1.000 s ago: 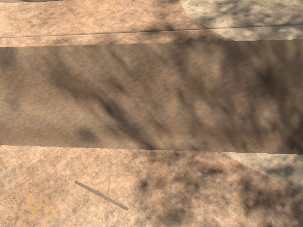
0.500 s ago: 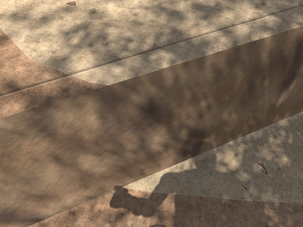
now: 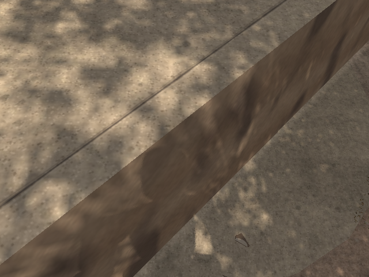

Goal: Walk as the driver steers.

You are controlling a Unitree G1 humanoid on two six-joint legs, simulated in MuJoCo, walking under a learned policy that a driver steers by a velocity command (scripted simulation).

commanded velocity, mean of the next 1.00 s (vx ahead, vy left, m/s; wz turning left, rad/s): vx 0.43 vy -0.14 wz -1.00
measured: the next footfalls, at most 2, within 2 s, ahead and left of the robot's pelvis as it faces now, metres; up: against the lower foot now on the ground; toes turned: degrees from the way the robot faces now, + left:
right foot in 0.28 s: +0.32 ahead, -0.22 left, +0.00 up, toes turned -17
left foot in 0.70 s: +0.65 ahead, -0.29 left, +0.00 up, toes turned -45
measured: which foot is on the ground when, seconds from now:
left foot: down 0.00-0.26, up 0.28-0.68, down 0.70-1.00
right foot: up 0.00-0.26, down 0.28-0.70, up 0.72-1.00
